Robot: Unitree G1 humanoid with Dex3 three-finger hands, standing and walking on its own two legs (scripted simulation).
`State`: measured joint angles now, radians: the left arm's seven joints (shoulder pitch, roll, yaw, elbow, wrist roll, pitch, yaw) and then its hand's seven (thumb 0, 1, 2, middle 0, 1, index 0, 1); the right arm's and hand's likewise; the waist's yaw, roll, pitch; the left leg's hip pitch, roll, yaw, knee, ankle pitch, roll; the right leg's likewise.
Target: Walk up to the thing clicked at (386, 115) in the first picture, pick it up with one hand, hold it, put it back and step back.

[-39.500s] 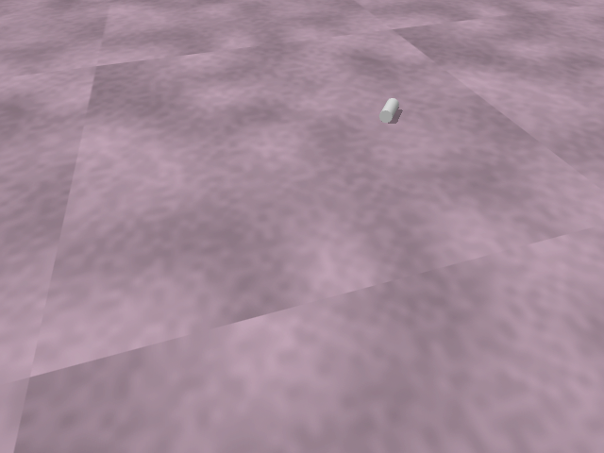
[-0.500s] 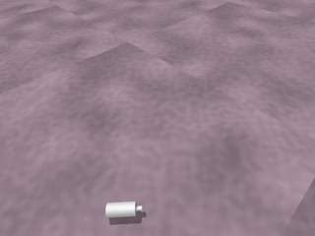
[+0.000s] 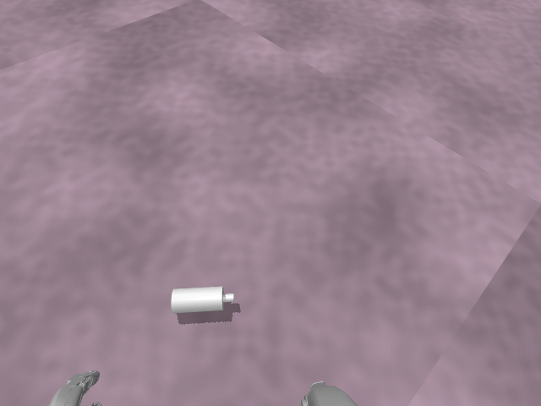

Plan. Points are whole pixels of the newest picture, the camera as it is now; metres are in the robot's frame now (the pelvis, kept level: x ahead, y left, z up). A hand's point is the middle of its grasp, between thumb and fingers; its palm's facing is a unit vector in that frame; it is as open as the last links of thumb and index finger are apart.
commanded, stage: step back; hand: left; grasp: from above
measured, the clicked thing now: (204, 299) +0.52 +0.22 -0.72
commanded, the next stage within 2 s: none
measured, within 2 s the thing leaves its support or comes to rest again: neither
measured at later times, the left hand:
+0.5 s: hand out of the picture +0.01 +0.23 -0.13, palm faces -0.07 -0.91 -0.40, open 7.4 cm
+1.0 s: hand out of the picture -0.16 +0.25 -0.15, palm faces -0.01 -0.92 -0.38, open 7.4 cm
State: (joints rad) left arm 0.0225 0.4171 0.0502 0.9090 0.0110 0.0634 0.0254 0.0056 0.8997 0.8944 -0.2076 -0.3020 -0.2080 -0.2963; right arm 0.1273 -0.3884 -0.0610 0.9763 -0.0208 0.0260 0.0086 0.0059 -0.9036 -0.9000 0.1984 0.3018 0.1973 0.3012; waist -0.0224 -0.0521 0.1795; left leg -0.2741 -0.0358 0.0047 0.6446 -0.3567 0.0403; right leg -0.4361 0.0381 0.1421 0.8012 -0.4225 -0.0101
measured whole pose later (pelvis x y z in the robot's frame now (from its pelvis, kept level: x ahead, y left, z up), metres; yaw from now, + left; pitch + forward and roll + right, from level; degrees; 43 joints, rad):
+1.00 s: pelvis -0.26 -0.03 +0.01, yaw -1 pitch -3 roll -1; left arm 0.18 0.40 0.09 0.82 0.01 0.07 0.02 0.01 0.90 0.89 -0.21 -0.30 -0.21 -0.30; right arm 0.15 -0.36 -0.03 0.85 -0.03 0.02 -0.01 0.01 -0.90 -0.90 0.20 0.30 0.20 0.30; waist 0.01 -0.03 0.17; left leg -0.31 0.02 -0.01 0.60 -0.24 0.02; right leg -0.42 0.11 0.15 1.15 -0.52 0.03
